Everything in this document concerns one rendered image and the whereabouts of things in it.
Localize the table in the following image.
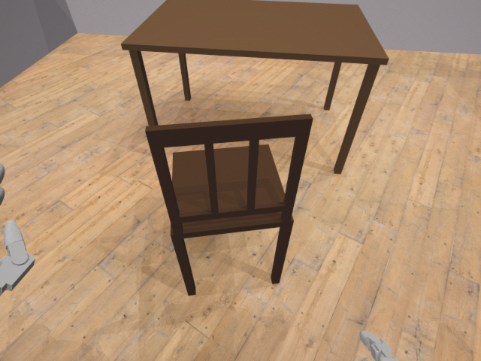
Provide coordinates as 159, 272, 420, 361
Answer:
121, 0, 389, 174

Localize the chair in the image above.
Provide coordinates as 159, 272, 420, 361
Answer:
145, 114, 313, 296

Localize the robot left hand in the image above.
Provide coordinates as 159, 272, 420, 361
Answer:
0, 163, 35, 295

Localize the robot right hand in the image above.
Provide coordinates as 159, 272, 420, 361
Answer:
360, 331, 399, 361

